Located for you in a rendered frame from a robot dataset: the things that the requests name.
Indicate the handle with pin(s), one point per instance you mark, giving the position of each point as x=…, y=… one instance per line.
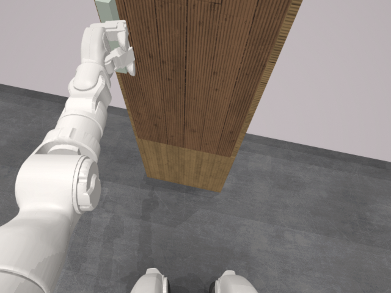
x=107, y=10

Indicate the robot left forearm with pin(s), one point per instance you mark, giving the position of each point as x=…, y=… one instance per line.
x=83, y=119

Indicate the robot right thigh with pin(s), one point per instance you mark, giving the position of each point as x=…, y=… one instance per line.
x=233, y=284

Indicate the left robot shin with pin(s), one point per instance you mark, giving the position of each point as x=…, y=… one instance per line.
x=153, y=270

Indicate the cupboard door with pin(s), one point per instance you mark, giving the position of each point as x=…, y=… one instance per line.
x=198, y=66

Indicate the left robot upper arm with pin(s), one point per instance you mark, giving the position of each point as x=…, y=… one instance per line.
x=53, y=191

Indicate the left robot hand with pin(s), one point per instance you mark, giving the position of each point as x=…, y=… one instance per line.
x=95, y=47

